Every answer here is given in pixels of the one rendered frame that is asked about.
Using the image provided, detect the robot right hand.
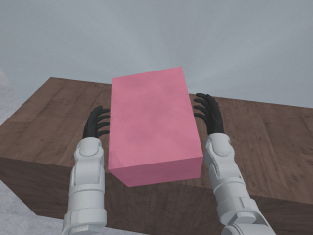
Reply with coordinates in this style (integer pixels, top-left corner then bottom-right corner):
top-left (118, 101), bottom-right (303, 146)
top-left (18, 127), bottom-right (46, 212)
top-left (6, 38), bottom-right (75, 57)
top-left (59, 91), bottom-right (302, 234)
top-left (193, 93), bottom-right (225, 136)

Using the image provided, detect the robot right upper arm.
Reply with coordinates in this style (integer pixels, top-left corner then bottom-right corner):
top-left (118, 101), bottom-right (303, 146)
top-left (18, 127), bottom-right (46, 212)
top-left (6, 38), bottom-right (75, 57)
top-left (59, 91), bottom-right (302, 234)
top-left (221, 223), bottom-right (276, 235)

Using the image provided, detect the pedestal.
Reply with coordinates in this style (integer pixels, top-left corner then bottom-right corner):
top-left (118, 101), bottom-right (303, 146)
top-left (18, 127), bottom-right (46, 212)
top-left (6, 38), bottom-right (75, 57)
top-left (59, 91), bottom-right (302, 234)
top-left (0, 77), bottom-right (313, 235)

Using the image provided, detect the robot left forearm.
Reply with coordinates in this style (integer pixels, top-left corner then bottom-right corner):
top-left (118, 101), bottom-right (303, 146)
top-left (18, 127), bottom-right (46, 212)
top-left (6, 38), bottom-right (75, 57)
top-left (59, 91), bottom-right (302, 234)
top-left (61, 137), bottom-right (107, 235)

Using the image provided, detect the robot left hand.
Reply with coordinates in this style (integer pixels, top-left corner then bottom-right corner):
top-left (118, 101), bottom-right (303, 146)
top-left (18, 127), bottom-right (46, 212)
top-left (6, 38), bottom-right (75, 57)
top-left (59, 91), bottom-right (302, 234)
top-left (82, 105), bottom-right (111, 139)

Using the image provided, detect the robot right forearm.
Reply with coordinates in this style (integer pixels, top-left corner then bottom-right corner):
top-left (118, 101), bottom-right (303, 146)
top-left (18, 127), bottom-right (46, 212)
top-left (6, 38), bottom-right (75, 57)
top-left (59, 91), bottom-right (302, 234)
top-left (204, 133), bottom-right (276, 235)

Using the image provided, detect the carton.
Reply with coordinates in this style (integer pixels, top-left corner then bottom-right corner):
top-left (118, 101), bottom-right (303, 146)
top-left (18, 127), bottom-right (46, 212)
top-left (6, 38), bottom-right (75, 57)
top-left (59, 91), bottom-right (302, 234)
top-left (108, 66), bottom-right (203, 187)

